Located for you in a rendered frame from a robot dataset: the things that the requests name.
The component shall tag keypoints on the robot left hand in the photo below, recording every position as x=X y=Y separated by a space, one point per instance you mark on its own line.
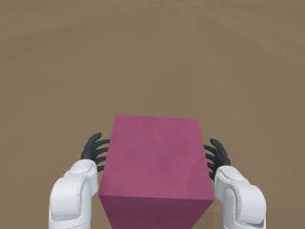
x=91 y=153

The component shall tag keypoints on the carton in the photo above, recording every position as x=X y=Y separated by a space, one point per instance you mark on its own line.
x=156 y=174

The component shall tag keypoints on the robot right hand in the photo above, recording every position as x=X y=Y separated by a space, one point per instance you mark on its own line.
x=219 y=159

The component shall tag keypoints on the right robot forearm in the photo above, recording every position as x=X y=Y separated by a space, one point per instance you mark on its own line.
x=244 y=206

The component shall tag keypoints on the left robot forearm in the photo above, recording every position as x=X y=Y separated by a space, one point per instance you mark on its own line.
x=71 y=197

